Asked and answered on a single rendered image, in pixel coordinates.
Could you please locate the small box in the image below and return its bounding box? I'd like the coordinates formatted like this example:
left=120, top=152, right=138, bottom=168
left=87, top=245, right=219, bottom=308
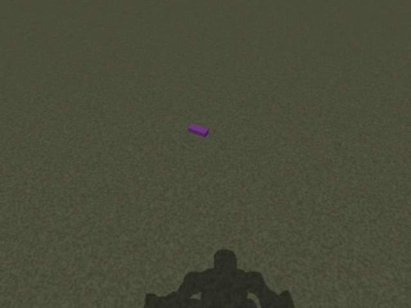
left=188, top=123, right=209, bottom=137

